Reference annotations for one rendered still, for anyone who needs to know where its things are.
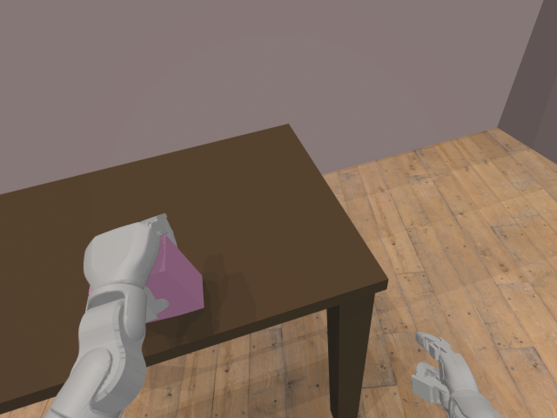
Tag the left robot hand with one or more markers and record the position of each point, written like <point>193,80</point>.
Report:
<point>127,255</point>

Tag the table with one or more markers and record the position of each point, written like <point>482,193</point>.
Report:
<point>254,216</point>

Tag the right robot hand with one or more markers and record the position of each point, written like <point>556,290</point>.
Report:
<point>435,385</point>

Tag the robot left forearm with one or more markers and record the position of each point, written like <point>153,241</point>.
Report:
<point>110,369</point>

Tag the sponge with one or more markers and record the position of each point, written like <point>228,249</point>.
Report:
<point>175,279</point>

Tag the robot right forearm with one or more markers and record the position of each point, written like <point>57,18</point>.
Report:
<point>466,403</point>

